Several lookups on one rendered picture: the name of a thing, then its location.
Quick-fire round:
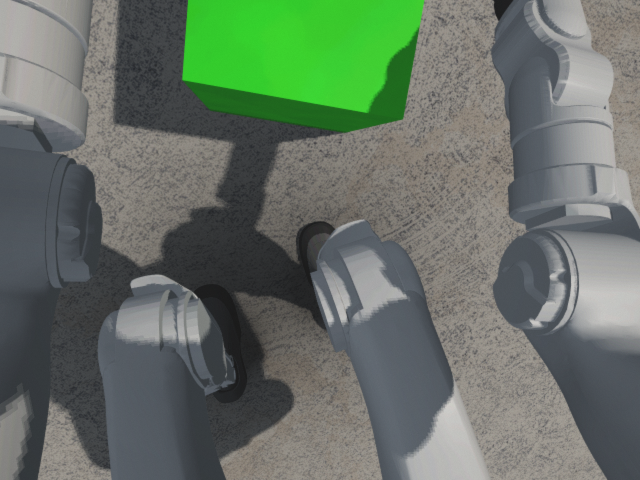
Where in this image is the robot right hand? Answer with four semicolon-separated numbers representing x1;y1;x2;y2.
493;0;513;21

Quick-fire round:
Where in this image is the robot right forearm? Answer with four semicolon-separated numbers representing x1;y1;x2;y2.
491;0;640;241

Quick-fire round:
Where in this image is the right robot upper arm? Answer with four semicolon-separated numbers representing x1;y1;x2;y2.
493;228;640;480

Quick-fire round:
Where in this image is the left robot upper arm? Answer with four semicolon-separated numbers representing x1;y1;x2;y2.
0;146;103;480

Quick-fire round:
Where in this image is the robot left forearm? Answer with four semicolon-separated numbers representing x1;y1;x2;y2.
0;0;93;153

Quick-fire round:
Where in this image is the carton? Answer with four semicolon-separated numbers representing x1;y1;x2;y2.
182;0;424;133

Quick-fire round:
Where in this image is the left robot shin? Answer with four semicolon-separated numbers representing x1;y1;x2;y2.
98;275;236;396

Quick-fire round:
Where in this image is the right robot thigh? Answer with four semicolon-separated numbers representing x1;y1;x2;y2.
310;236;491;480

